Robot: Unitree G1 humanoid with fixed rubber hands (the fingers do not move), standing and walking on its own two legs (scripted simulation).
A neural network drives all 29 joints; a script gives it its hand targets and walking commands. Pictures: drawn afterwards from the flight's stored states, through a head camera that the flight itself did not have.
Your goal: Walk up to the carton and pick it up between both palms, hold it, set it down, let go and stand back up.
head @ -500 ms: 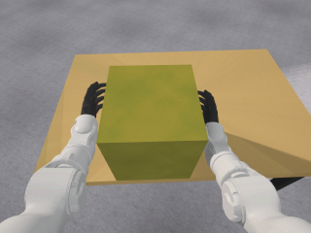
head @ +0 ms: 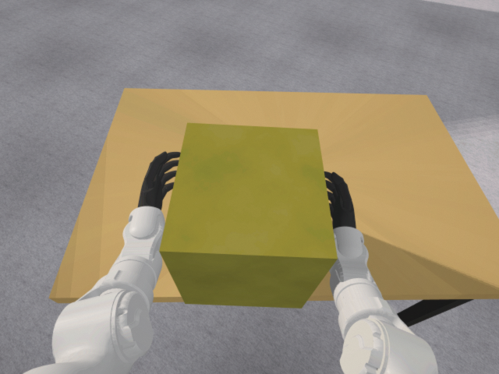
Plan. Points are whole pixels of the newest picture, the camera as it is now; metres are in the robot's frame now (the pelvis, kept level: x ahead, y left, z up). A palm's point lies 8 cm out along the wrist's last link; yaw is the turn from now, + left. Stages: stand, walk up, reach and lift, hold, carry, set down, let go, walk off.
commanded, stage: reach and lift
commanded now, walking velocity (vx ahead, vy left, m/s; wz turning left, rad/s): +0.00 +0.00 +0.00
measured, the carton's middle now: (247, 221) +0.39 +0.01 -0.03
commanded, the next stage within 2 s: none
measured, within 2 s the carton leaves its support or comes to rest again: leaves its support in 1.36 s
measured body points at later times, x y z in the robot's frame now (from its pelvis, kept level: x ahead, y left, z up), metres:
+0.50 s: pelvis +0.00 -0.01 +0.01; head +0.07 +0.01 +0.45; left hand +0.40 +0.17 +0.03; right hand +0.39 -0.16 +0.01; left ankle +0.00 +0.12 -0.74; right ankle -0.01 -0.13 -0.74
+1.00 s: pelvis +0.00 -0.01 +0.01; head +0.07 +0.01 +0.45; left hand +0.40 +0.17 +0.03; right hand +0.39 -0.16 +0.02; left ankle +0.00 +0.12 -0.74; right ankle -0.01 -0.13 -0.74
